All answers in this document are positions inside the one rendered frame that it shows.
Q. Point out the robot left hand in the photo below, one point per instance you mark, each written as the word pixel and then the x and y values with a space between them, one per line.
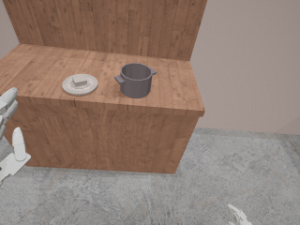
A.
pixel 13 162

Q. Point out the pot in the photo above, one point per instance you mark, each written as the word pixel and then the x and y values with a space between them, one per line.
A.
pixel 135 80

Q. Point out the robot right hand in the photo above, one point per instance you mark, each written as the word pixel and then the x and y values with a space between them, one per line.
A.
pixel 238 215

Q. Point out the lid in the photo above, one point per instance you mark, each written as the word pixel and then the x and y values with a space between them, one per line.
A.
pixel 82 89

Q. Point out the knob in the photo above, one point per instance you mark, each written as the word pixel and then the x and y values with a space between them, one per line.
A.
pixel 79 79

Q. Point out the table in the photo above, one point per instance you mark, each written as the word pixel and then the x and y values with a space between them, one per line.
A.
pixel 103 130

